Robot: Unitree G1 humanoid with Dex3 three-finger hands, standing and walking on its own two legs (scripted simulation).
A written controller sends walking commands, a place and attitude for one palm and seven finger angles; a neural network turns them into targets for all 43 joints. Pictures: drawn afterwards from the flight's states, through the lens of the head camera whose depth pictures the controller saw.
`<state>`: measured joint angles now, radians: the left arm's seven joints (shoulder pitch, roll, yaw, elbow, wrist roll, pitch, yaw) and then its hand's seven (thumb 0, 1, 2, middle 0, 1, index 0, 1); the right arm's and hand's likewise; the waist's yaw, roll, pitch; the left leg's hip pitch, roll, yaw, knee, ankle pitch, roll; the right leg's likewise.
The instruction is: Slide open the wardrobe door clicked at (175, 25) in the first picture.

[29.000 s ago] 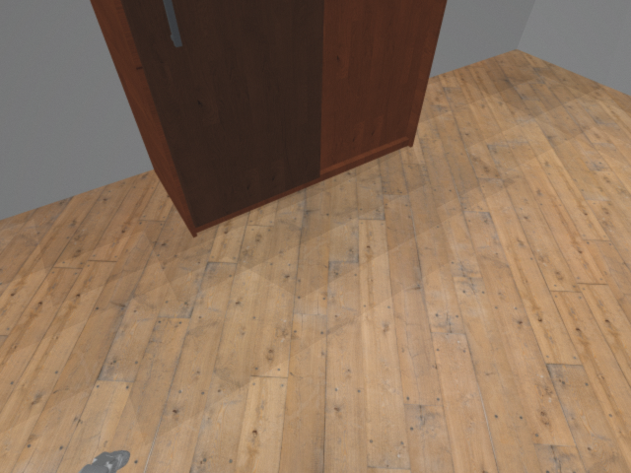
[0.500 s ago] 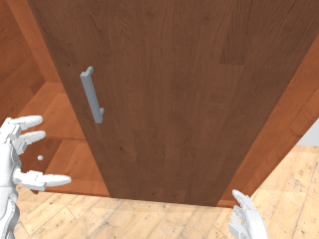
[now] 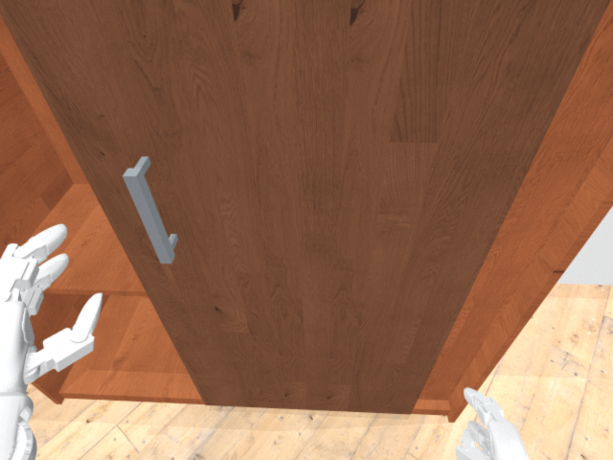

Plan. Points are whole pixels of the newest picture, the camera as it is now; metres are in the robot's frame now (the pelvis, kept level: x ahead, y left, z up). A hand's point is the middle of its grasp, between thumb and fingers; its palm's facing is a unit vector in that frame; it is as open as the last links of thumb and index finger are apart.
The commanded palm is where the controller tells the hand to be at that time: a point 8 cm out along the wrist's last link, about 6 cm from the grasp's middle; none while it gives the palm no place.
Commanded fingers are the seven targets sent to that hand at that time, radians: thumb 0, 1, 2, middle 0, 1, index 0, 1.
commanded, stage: draw the hand back to the body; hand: left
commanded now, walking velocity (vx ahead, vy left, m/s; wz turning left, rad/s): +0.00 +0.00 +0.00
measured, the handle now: (156, 212) +0.41 +0.29 +0.11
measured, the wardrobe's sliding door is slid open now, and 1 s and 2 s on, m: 0.49 0.49 0.49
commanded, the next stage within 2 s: step back with the hand held close in 0.40 s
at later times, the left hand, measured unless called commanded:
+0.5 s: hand (101, 326) +0.19 +0.24 +0.16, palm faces +0.44 -0.81 -0.39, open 7.5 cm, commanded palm +0.15 +0.28 +0.17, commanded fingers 0.00 0.90 0.90 -0.20 -0.30 -0.20 -0.30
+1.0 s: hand (2, 366) +0.14 +0.30 +0.16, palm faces +0.37 -0.79 -0.49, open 7.4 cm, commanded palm +0.08 +0.33 +0.17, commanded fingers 0.00 0.90 0.90 -0.20 -0.30 -0.20 -0.30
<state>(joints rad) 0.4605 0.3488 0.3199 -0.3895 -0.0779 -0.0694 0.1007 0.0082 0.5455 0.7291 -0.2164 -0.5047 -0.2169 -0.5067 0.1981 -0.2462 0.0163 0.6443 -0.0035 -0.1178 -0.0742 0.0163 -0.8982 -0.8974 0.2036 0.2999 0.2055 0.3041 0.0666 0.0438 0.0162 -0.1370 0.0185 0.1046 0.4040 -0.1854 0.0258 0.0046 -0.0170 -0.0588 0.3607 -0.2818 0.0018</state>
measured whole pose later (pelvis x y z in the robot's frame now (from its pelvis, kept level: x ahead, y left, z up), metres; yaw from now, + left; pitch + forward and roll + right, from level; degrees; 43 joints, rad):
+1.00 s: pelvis -0.06 +0.03 -0.01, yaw +1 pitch -1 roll -2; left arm 0.54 0.48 0.43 -0.52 -0.07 -0.16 0.11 0.02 0.88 0.90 -0.21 -0.30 -0.21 -0.31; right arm 0.20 -0.23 0.01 0.51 0.01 0.02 -0.10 0.01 -0.90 -0.90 0.20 0.30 0.20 0.30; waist 0.00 0.00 0.04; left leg -0.35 0.01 0.10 0.48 -0.12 0.08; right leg -0.21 0.00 -0.02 0.48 -0.24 0.03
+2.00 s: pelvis -0.30 +0.18 -0.03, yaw -4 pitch +0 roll -2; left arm 0.62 0.56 0.49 -0.73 -0.05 -0.20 0.13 0.01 0.89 0.90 -0.21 -0.30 -0.21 -0.30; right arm 0.28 -0.19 -0.02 0.65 0.00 -0.08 -0.03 0.01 -0.89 -0.90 0.21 0.30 0.21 0.30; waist 0.05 -0.06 -0.02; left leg -0.60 -0.02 -0.01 1.16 -0.49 -0.02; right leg -0.19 0.02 -0.12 0.57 -0.40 -0.11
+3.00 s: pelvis -0.33 +0.24 -0.01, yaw +2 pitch +2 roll -1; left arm 0.34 0.41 0.23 0.01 0.01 -0.09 0.04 0.00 0.90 0.90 -0.20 -0.30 -0.20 -0.30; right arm 0.15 -0.28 0.00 0.72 0.01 -0.09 0.01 0.01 -0.90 -0.90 0.20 0.30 0.21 0.30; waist 0.00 0.08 -0.03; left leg -0.35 0.01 0.06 0.57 -0.25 0.03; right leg -0.27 -0.03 -0.06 0.55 -0.31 0.02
